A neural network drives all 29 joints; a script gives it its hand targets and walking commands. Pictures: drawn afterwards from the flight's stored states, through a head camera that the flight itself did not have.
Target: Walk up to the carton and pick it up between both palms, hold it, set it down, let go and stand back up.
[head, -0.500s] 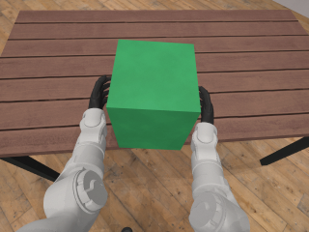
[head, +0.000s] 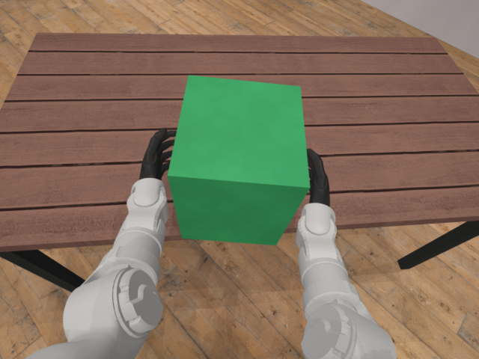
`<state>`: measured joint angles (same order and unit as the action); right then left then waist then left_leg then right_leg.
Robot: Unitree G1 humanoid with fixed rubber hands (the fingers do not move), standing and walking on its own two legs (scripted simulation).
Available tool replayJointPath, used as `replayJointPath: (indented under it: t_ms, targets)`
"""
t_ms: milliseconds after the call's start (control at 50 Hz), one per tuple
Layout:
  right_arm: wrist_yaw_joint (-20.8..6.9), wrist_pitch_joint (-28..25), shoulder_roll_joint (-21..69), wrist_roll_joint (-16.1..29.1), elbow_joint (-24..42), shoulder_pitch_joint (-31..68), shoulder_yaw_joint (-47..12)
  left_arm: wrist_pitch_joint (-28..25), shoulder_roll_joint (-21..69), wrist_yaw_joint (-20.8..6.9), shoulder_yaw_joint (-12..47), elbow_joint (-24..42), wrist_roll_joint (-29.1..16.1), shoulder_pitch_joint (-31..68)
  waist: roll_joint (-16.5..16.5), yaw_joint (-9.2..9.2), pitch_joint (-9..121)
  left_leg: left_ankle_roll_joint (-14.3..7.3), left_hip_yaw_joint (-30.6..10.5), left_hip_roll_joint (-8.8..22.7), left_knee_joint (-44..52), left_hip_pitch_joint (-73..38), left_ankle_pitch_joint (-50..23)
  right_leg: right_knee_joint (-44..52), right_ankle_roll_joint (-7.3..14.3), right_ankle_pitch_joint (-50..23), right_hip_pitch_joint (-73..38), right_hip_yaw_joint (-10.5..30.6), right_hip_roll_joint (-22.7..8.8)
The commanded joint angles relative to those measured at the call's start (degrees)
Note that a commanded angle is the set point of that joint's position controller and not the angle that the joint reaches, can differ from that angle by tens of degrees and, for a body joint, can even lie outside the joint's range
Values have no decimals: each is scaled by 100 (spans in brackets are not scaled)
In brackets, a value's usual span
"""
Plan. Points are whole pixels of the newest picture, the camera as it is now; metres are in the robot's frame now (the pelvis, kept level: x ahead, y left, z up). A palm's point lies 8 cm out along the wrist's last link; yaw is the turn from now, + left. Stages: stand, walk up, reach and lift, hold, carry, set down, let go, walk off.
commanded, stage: reach and lift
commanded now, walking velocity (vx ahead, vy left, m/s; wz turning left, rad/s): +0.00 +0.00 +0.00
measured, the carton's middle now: (236, 168) +0.47 -0.01 -0.01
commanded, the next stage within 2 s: none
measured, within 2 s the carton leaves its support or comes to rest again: leaves its support in 0.06 s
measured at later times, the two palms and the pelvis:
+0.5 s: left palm (135, 173) +0.39 +0.15 +0.08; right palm (326, 191) +0.36 -0.14 +0.08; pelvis -0.03 +0.00 +0.00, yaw +1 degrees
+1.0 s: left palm (145, 170) +0.38 +0.13 +0.10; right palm (341, 201) +0.34 -0.15 +0.08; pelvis -0.03 -0.01 +0.00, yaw +0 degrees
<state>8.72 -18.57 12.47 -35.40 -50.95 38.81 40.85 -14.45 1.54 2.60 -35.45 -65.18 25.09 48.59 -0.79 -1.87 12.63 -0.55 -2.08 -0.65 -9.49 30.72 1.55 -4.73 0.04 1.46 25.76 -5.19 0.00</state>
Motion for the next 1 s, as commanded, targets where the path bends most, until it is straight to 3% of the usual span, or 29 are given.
replayJointPath:
  t_ms: [0, 260, 360, 500, 620, 740, 980]
  targets:
    - [-861, -573, 2382, -203, -63, 3485, -2203, -419, 2806, -782, 1717, 20, 54, 3296, 309, -20, 4155, 222, 24, 68, -524, -1327, -2479, -1129, -146, -3848, -2986, 108, 58]
    - [-907, -48, 2103, 266, 61, 4047, -2381, -149, 2483, -831, 1909, -14, -374, 3648, 461, -4, 3636, 231, -31, 65, -516, -1522, -1408, -1054, -87, -2535, -2695, 53, 87]
    - [-915, 290, 1910, 288, 51, 4191, -2112, 58, 2330, -854, 1800, 97, -409, 3818, 539, -76, 3083, 257, -42, 69, -426, -1768, -795, -882, -46, -1590, -2333, -15, 110]
    - [-967, 642, 1768, 277, 74, 4190, -1901, 346, 2212, -882, 1728, 420, -425, 3863, 486, -173, 2714, 249, -12, 67, -311, -2023, -351, -685, -20, -934, -2262, -98, 128]
    - [-994, 785, 1811, 490, 221, 4116, -2115, 575, 2180, -914, 1752, 754, -405, 3736, 360, -108, 2590, 165, 28, 45, -225, -1961, -256, -699, -66, -995, -2634, -73, 110]
    - [-935, 720, 1969, 884, 402, 4035, -2717, 655, 2383, -937, 2139, 988, -577, 3570, 240, -80, 2835, 67, 62, 8, -269, -1752, -449, -828, -104, -1521, -3108, 12, 89]
    - [-681, 862, 2150, 2291, 902, 4218, -4251, 939, 2892, -919, 3194, 1410, -1291, 3360, 190, 25, 2854, -20, -17, -33, -540, -1730, -854, -1157, -129, -2192, -3356, 151, 93]
